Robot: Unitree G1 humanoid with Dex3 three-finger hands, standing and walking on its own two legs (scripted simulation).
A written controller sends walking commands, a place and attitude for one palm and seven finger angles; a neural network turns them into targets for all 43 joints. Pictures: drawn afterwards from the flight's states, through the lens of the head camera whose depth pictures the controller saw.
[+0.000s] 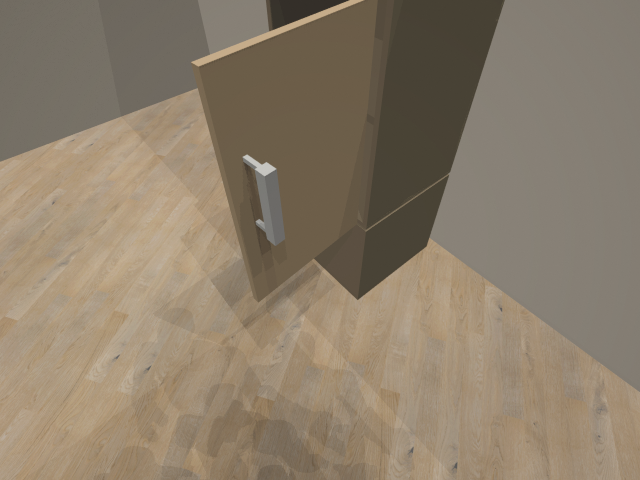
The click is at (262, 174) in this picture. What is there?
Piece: cupboard door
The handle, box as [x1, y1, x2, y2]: [243, 155, 284, 245]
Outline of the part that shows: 243,156 243,161 255,170 264,219 263,222 259,219 255,221 256,224 266,232 267,239 275,245 284,239 276,169 266,162 260,164 248,155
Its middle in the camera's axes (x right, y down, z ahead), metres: -0.11 -0.07 +0.70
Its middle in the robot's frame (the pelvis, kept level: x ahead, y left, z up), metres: +0.57 +0.14 -0.02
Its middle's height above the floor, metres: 0.77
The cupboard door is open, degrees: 95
